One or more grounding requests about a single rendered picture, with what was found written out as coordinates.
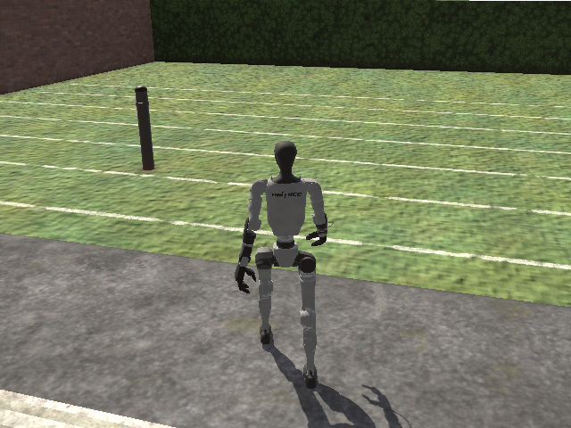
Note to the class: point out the stairs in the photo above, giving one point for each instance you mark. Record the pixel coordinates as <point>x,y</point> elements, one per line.
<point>24,411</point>

